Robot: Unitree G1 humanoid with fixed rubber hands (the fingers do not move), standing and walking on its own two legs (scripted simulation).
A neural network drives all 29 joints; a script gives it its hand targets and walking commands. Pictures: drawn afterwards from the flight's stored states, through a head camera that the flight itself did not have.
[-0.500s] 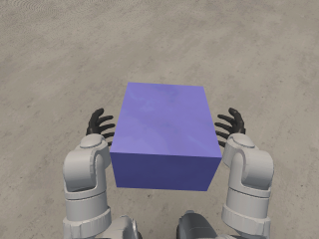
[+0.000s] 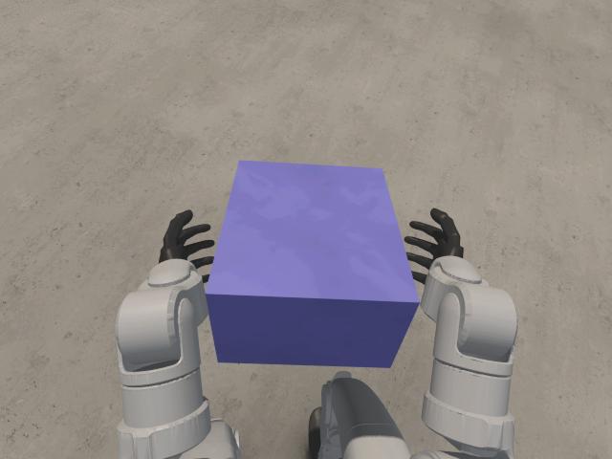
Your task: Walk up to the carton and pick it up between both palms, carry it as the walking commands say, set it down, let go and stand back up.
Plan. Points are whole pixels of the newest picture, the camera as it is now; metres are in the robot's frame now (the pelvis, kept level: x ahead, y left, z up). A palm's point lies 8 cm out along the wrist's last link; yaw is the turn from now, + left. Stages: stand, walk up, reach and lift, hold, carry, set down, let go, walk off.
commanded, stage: carry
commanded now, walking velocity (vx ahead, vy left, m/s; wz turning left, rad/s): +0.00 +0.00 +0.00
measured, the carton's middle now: (308, 255) +0.38 -0.01 -0.03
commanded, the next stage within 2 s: none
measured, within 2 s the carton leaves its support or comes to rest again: neither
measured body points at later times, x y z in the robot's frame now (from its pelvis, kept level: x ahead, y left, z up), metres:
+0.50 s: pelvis -0.10 +0.01 +0.00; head -0.11 +0.04 +0.45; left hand +0.20 +0.15 +0.06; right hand +0.18 -0.17 +0.08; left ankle -0.07 +0.15 -0.71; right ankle -0.02 -0.11 -0.71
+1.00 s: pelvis -0.15 +0.00 +0.01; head -0.16 +0.02 +0.45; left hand +0.16 +0.13 +0.08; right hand +0.13 -0.19 +0.09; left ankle -0.07 +0.15 -0.71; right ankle -0.02 -0.11 -0.71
